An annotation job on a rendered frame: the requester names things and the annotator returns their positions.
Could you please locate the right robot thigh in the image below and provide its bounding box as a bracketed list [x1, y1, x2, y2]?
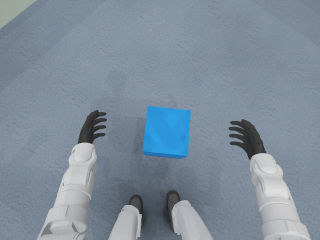
[171, 205, 214, 240]

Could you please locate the right robot hand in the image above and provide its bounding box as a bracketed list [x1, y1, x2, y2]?
[228, 119, 266, 160]

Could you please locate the left robot hand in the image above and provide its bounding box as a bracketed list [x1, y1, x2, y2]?
[77, 110, 107, 144]

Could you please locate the carton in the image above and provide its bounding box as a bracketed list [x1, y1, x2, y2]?
[142, 106, 191, 159]

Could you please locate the right robot shin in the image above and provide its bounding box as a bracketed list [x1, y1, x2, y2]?
[172, 200, 191, 211]

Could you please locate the left robot forearm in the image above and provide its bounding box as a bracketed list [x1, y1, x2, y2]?
[37, 142, 98, 240]

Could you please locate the right robot forearm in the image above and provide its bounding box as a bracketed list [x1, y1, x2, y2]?
[249, 153, 311, 240]

